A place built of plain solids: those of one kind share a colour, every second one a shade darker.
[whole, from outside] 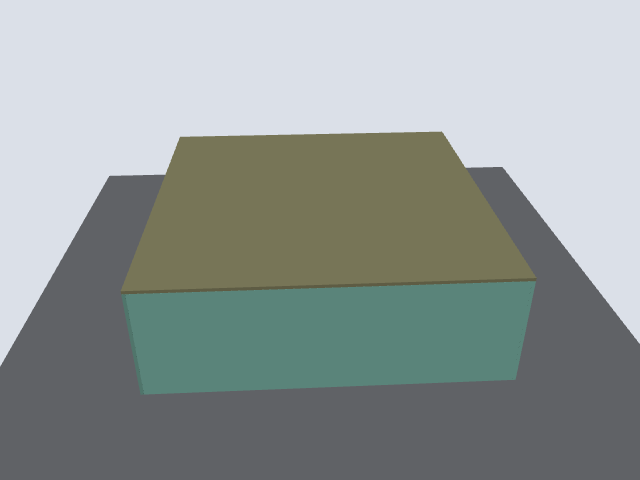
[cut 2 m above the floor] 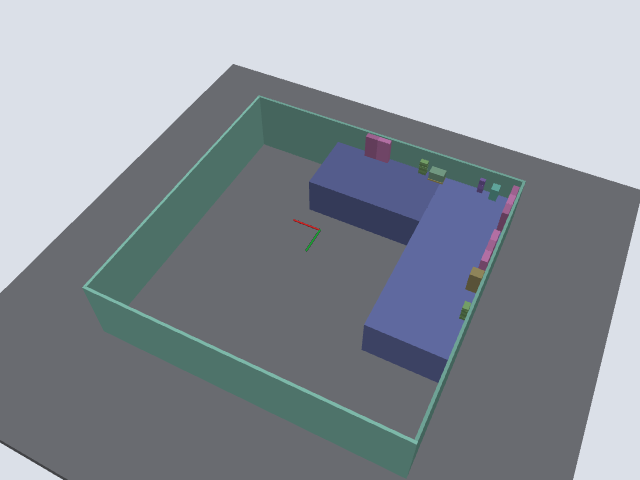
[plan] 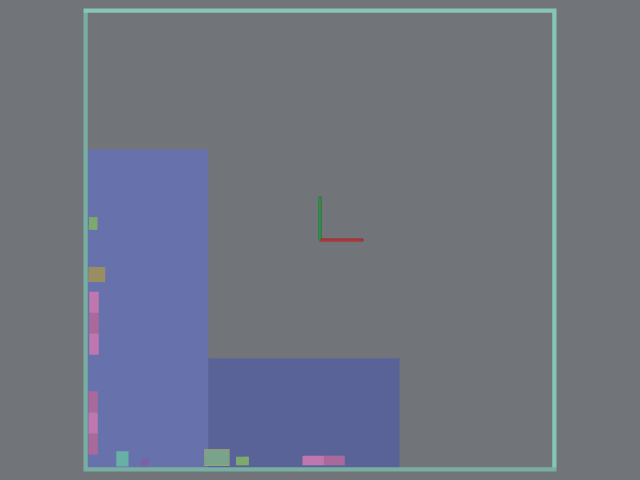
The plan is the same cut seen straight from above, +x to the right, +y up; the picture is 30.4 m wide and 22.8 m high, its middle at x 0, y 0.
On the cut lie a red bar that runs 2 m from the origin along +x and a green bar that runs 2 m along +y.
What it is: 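A closed shop hall without a stair; its walked floor is a deck 3.14 m over the shop floor, an L in plan, with 4 straight fronts toward the void, each bare or guarded by itself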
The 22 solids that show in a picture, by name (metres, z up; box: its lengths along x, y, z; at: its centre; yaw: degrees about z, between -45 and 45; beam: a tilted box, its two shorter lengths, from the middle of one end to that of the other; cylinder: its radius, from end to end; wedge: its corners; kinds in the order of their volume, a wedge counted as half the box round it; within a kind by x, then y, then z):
{
 "floor_1": {"box": [5.74, 15.11, 3.19], "at": [-8.18, -3.26, 1.54]},
 "floor_2": {"box": [9.1, 5.21, 3.19], "at": [-0.76, -8.21, 1.54]},
 "wall_1": {"box": [0.2, 21.59, 7.08], "at": [-11.13, 0.0, 3.49]},
 "wall_2": {"box": [22.47, 0.2, 7.08], "at": [0.0, -10.9, 3.49]},
 "wall_3": {"box": [22.47, 0.2, 7.08], "at": [0.0, 10.9, 3.49]},
 "wall_4": {"box": [0.2, 21.59, 7.08], "at": [11.13, 0.0, 3.49]},
 "roof_1": {"box": [22.47, 21.99, 0.2], "at": [0.0, 0.0, 7.13]},
 "shelving_1": {"box": [0.45, 1.0, 2.1], "at": [-10.78, -9.69, 4.19]},
 "shelving_2": {"box": [0.45, 1.0, 2.1], "at": [-10.78, -8.69, 4.19]},
 "shelving_3": {"box": [0.45, 1.0, 2.1], "at": [-10.78, -7.69, 4.19]},
 "shelving_4": {"box": [0.45, 1.0, 2.1], "at": [-10.73, -4.96, 4.19]},
 "shelving_5": {"box": [0.45, 1.0, 2.1], "at": [-10.73, -3.96, 4.19]},
 "shelving_6": {"box": [0.45, 1.0, 2.1], "at": [-10.73, -2.96, 4.19]},
 "shelving_7": {"box": [1.0, 0.45, 2.1], "at": [-0.33, -10.47, 4.19]},
 "shelving_8": {"box": [1.0, 0.45, 2.1], "at": [0.67, -10.47, 4.19]},
 "cage_trolley_1": {"box": [0.8, 0.72, 1.66], "at": [-10.6, -1.64, 3.97], "yaw": -0.7},
 "load_1": {"box": [1.17, 0.74, 0.66], "at": [-4.9, -10.34, 3.61], "yaw": -0.2},
 "bin_1": {"box": [0.58, 0.72, 1.06], "at": [-9.39, -10.4, 3.67]},
 "pallet_1": {"box": [1.2, 0.8, 0.14], "at": [-4.9, -10.34, 3.21]},
 "crate_1": {"box": [0.4, 0.6, 0.2], "at": [-10.77, 0.79, 4.24], "yaw": 0.4},
 "crate_2": {"box": [0.6, 0.4, 0.2], "at": [-3.69, -10.49, 4.24], "yaw": -0.3},
 "carton_1": {"box": [0.41, 0.33, 0.42], "at": [-8.3, -10.53, 4.18], "yaw": -0.4}
}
